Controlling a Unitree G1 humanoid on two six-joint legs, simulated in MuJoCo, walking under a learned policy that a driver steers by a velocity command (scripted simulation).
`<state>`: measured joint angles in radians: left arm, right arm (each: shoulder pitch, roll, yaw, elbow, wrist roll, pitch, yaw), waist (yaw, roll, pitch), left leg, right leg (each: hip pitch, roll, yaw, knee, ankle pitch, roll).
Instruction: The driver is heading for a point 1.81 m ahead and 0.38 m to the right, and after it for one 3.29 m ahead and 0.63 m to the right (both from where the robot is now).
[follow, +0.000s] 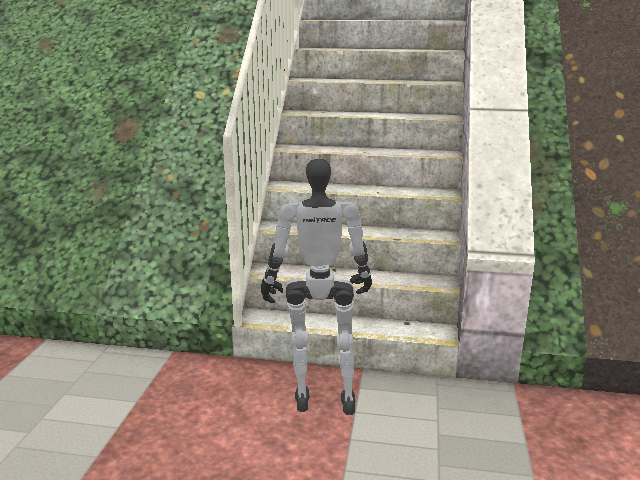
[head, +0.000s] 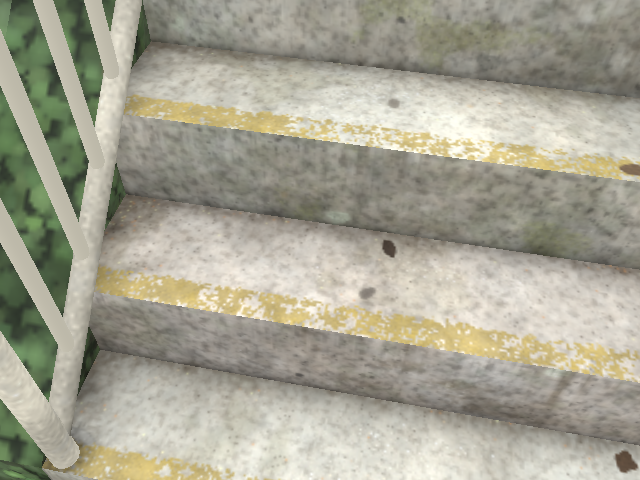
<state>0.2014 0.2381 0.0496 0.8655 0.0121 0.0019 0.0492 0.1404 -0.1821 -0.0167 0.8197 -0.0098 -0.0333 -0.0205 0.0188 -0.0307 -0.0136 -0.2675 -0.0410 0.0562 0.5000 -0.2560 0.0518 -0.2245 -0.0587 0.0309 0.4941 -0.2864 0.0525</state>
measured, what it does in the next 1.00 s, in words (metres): stands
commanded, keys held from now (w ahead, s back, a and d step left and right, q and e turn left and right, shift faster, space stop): no key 0.84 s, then w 0.16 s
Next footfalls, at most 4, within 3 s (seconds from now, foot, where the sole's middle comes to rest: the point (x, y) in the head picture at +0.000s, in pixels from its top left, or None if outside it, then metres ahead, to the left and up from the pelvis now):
1.50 left None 0.21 0.10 -0.77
2.00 right None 0.43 -0.13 -0.57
2.48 left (365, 286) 0.71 -0.04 -0.37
2.94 right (558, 127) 0.92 -0.37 -0.17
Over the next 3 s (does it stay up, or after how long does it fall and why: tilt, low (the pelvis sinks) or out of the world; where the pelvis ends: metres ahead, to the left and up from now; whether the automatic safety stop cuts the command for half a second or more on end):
stays up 0.83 -0.22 0.49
